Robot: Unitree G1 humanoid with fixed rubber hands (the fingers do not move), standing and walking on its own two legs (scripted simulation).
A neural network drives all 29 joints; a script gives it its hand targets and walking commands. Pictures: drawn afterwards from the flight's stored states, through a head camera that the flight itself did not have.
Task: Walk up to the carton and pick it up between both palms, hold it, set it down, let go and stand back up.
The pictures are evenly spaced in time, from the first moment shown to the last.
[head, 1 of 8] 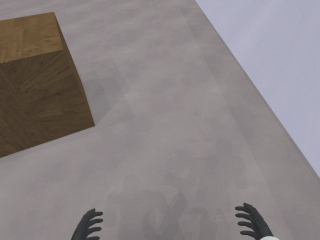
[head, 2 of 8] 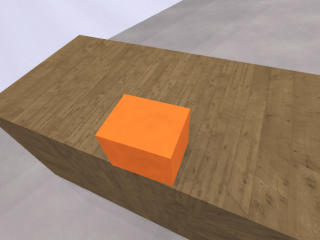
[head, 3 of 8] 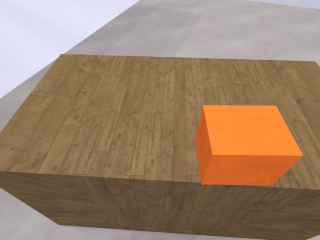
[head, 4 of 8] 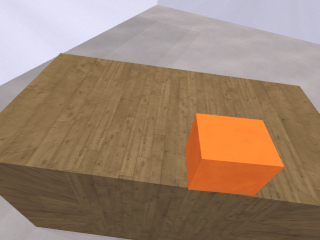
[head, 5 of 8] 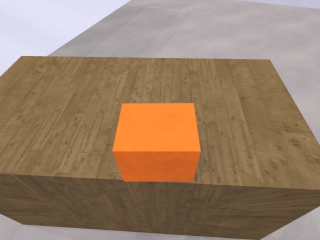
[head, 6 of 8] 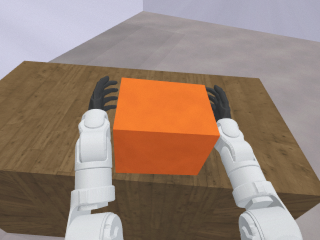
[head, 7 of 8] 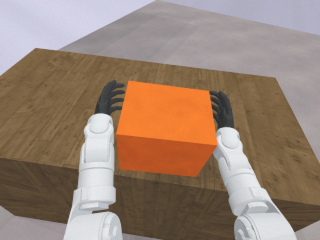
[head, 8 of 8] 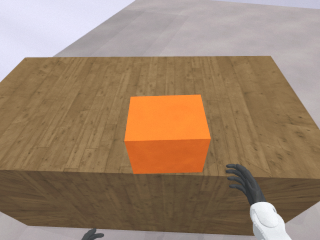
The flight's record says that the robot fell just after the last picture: no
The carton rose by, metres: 0.18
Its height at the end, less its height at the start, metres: +0.00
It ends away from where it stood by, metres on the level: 0.01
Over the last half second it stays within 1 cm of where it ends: yes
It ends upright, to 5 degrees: yes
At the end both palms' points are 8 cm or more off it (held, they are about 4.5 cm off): yes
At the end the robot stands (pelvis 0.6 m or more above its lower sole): yes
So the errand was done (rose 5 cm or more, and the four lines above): yes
